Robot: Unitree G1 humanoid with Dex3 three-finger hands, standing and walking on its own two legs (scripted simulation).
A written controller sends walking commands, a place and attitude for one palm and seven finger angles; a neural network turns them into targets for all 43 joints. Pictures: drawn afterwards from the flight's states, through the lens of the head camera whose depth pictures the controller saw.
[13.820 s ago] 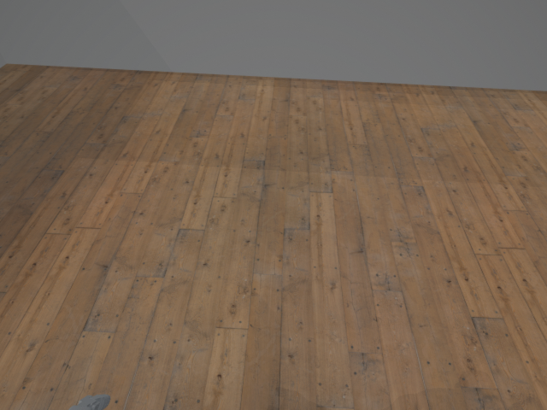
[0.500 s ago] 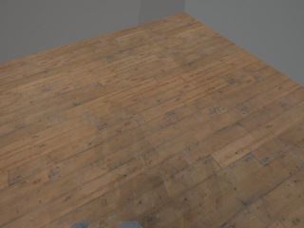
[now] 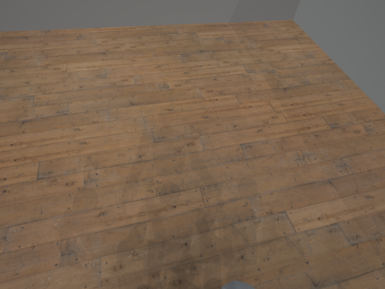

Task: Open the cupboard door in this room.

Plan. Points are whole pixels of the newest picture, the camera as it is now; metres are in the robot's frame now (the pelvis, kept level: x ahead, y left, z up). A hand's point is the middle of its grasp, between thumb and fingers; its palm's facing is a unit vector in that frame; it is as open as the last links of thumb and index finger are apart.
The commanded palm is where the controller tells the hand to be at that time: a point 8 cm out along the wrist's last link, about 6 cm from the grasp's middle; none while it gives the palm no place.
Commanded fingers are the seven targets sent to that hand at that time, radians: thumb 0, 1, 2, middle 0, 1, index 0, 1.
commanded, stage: turn or walk to find it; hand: left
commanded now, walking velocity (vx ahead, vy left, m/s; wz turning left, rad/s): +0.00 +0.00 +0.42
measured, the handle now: out of the picture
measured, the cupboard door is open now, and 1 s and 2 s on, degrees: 0 0 0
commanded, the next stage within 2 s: none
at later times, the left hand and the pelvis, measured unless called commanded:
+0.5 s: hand out of the picture +0.02 +0.15 -0.15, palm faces +0.23 -0.93 -0.27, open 7.4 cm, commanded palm none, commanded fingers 0.00 0.90 0.90 -0.20 -0.30 -0.20 -0.30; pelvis -0.01 -0.05 +0.00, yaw +14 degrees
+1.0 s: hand out of the picture -0.06 +0.20 -0.16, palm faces +0.45 -0.86 -0.25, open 7.4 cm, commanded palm none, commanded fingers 0.00 0.90 0.90 -0.20 -0.30 -0.20 -0.30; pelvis -0.03 -0.02 +0.00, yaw +25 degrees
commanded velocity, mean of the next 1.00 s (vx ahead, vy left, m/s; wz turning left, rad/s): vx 0.00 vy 0.00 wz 0.42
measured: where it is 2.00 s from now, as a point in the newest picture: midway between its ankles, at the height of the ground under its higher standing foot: outside the picture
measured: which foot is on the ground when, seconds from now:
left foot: down 0.00-0.26, up 0.28-0.70, down 0.72-1.00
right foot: up 0.00-0.24, down 0.26-0.72, up 0.74-1.00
